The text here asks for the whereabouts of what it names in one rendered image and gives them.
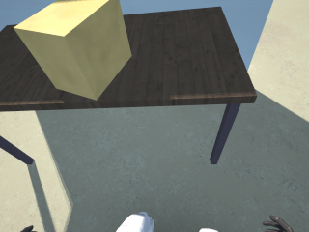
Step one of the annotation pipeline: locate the right robot hand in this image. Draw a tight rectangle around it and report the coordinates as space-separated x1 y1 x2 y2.
263 215 294 232

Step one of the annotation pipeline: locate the robot left thigh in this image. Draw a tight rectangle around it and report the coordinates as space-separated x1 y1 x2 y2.
116 213 154 232

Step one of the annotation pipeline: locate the table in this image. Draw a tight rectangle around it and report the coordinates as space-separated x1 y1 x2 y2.
0 6 257 164

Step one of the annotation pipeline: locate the carton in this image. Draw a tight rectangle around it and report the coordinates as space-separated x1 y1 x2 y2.
14 0 132 101

